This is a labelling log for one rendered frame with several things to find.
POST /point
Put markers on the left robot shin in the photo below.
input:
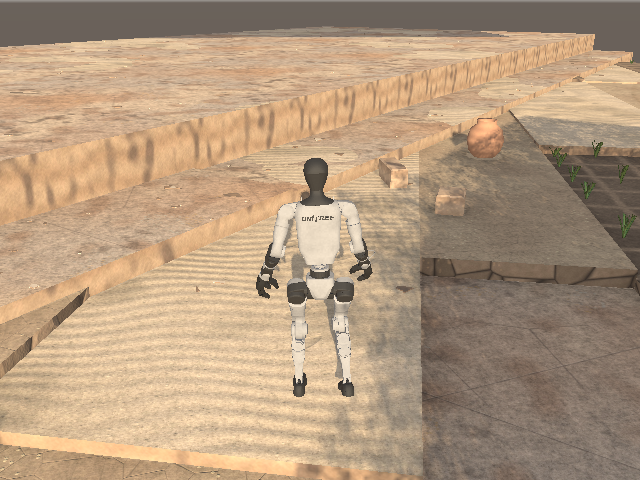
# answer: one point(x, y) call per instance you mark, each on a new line
point(298, 354)

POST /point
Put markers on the robot right hand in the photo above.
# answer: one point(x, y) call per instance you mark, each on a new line
point(367, 272)

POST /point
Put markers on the robot left foot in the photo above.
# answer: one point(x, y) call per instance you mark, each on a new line
point(299, 389)

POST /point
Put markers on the robot left upper arm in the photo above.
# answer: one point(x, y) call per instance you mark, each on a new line
point(285, 213)

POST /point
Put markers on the robot left hand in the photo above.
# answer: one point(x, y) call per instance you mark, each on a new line
point(260, 284)

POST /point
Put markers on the left robot forearm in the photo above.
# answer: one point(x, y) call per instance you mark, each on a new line
point(268, 265)

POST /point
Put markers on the robot right upper arm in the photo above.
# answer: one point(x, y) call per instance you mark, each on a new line
point(348, 209)

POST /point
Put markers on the right robot forearm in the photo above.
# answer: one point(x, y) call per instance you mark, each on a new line
point(363, 258)

